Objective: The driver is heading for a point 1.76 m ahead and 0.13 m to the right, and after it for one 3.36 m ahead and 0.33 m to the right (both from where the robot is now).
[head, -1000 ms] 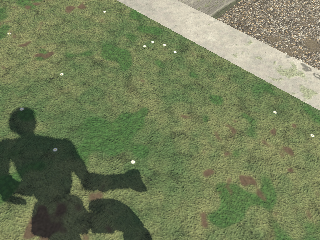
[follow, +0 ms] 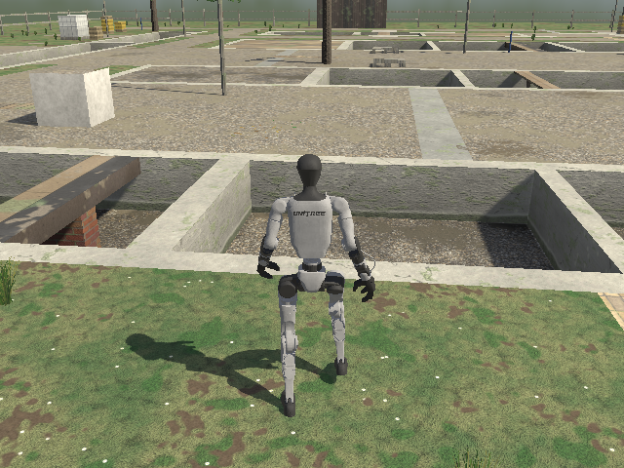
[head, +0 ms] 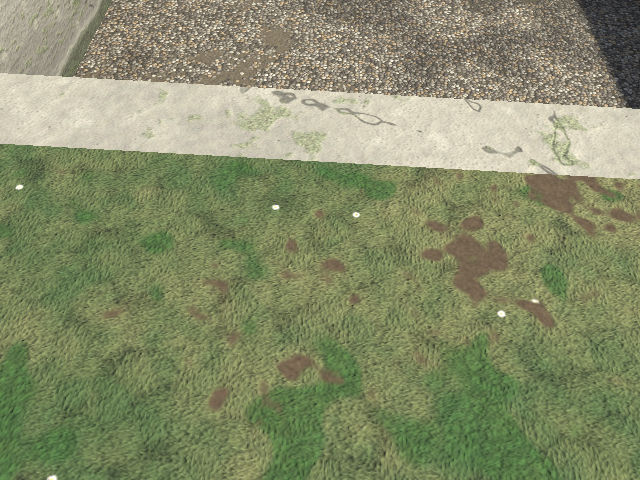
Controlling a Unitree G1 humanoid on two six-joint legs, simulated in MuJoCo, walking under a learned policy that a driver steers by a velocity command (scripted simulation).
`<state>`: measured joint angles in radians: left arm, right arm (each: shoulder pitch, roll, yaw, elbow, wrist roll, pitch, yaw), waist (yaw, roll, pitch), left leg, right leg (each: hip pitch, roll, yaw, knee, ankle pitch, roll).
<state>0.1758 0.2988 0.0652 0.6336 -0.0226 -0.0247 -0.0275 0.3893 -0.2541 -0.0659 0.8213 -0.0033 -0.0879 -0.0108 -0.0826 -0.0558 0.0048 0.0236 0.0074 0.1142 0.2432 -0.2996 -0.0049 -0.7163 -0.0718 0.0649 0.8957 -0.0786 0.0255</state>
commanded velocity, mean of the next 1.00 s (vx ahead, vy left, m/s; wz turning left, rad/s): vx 0.49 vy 0.00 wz -0.08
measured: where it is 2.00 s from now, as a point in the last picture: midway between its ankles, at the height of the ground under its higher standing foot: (312, 238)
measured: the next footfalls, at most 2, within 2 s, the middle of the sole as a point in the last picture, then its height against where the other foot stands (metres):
right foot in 0.16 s outside the picture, level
left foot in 0.70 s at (304, 426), level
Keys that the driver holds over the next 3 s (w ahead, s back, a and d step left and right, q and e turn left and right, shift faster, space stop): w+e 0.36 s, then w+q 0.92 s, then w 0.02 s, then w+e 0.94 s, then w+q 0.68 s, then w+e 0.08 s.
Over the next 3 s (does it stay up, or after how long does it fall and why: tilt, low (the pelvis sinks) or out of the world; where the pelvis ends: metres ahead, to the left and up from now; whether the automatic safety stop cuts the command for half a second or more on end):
stays up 1.50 -0.09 -0.01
